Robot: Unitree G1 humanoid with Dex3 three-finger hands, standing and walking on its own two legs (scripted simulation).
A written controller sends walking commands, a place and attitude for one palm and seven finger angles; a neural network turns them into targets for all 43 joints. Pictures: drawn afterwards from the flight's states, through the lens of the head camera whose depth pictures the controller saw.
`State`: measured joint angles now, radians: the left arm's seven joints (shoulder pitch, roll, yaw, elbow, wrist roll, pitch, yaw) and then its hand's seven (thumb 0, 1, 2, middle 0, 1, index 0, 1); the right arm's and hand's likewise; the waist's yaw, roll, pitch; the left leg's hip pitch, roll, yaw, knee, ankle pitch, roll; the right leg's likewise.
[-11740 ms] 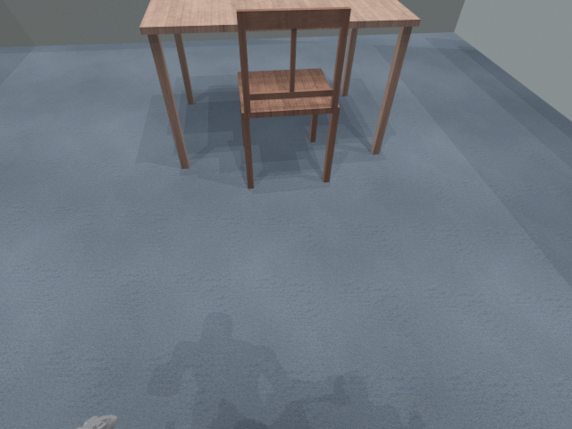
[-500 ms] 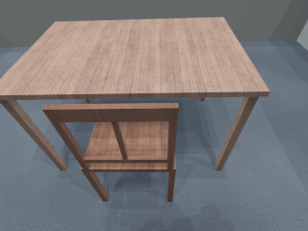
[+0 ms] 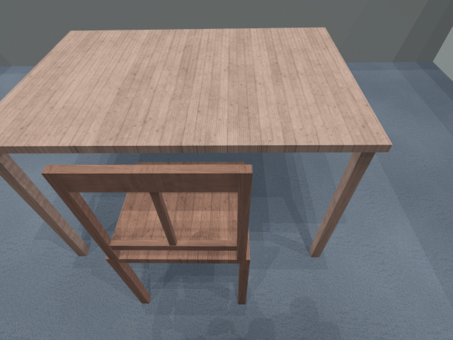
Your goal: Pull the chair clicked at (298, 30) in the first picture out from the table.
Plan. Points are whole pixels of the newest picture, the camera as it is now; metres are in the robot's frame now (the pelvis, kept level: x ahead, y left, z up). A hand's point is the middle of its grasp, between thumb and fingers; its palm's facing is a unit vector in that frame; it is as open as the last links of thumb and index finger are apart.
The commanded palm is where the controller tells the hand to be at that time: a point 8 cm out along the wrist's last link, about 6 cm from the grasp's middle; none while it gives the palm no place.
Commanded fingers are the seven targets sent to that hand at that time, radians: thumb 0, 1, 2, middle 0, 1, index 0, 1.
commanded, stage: look again from close up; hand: left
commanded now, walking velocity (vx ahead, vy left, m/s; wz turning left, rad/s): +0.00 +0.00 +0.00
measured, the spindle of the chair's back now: (164, 219) +0.41 +0.19 -0.12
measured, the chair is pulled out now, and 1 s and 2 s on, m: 0.00 0.00 0.00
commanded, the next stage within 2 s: none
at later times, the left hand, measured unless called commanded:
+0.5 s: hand out of the picture +0.00 +0.14 -0.17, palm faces +0.03 -0.98 -0.19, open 7.4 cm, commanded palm none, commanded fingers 0.00 0.90 0.90 -0.20 -0.30 -0.20 -0.30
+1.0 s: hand out of the picture -0.01 +0.13 -0.17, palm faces +0.04 -0.98 -0.18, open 7.4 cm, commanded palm none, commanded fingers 0.00 0.90 0.90 -0.20 -0.30 -0.20 -0.30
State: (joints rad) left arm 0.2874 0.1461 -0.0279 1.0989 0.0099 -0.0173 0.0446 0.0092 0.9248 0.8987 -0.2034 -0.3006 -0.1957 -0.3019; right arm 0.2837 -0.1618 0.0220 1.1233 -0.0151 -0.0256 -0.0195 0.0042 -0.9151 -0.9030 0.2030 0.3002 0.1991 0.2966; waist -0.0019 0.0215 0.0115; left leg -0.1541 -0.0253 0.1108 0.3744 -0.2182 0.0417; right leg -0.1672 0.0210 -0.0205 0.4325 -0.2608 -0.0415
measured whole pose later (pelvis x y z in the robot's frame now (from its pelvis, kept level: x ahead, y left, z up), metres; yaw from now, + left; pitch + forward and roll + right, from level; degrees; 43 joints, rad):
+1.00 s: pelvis +0.01 -0.03 +0.00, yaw +1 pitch +0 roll +1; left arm 0.34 0.13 -0.03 1.10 0.01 -0.03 0.05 0.00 0.91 0.90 -0.20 -0.30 -0.20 -0.30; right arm 0.31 -0.13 0.02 1.16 -0.01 -0.02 -0.03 0.00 -0.91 -0.90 0.20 0.30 0.20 0.30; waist 0.01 0.00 0.01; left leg -0.14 0.02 0.08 0.38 -0.23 0.00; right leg -0.12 0.07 -0.05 0.37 -0.25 -0.08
